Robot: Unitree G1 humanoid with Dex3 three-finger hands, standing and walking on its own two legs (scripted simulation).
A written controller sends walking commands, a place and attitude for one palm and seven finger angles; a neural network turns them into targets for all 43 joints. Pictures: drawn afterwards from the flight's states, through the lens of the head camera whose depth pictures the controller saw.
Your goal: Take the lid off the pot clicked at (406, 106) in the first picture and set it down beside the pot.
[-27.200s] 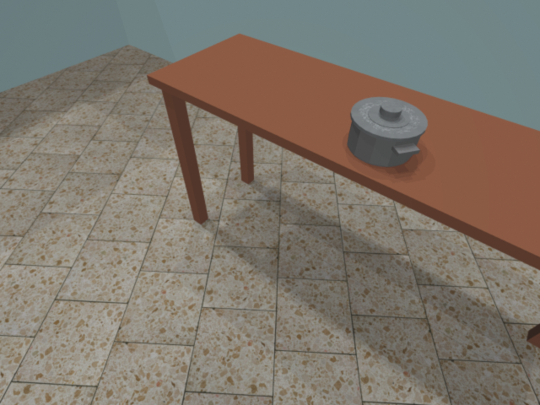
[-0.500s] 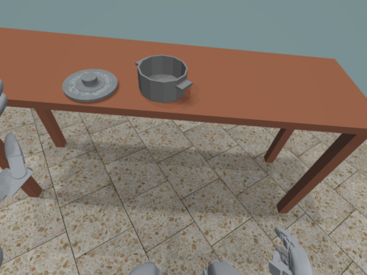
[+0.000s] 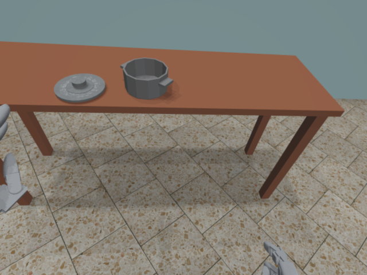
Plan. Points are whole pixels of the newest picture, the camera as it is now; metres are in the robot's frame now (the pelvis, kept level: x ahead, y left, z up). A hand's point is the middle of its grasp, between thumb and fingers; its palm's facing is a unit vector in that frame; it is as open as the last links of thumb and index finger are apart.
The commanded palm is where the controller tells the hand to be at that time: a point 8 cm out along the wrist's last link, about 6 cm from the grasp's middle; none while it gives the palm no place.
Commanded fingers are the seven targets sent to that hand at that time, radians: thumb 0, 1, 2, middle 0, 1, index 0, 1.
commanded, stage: stop stepping back and stand still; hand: left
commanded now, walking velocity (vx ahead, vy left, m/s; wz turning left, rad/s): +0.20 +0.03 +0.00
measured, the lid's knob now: (79, 81) +0.73 +0.38 +0.01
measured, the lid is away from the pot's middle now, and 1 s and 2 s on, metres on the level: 0.24 0.24 0.24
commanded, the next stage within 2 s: let the arm hang, fingers relaxed in 1.10 s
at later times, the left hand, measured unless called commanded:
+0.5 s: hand (47, 210) +0.23 +0.27 +0.06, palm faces +0.20 -0.87 -0.46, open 7.4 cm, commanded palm none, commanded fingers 0.00 0.90 0.90 -0.20 -0.30 -0.20 -0.30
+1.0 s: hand out of the picture -0.03 +0.20 -0.17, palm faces +0.06 -0.97 -0.23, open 7.3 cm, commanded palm none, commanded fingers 0.00 0.90 0.90 -0.20 -0.30 -0.20 -0.30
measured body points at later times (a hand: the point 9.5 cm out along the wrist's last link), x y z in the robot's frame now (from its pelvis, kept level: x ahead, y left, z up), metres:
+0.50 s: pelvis +0.01 +0.03 -0.01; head +0.02 +0.02 +0.44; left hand +0.21 +0.31 +0.08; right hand +0.18 -0.20 -0.11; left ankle +0.02 +0.13 -0.74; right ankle -0.01 -0.08 -0.74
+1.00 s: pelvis +0.02 +0.01 +0.00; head +0.05 +0.02 +0.45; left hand -0.03 +0.25 -0.16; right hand -0.01 -0.21 -0.16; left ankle +0.02 +0.13 -0.74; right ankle -0.01 -0.08 -0.74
